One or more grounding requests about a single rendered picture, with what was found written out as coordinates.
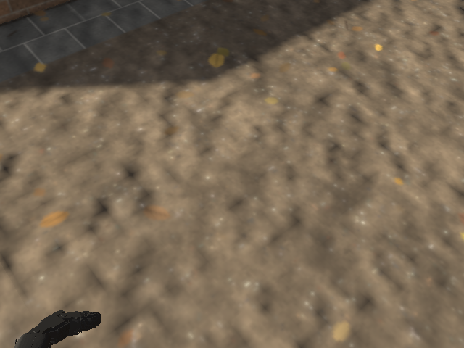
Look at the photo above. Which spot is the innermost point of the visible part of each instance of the robot left hand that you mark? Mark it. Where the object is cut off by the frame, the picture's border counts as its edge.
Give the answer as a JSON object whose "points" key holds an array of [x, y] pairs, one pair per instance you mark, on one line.
{"points": [[57, 327]]}

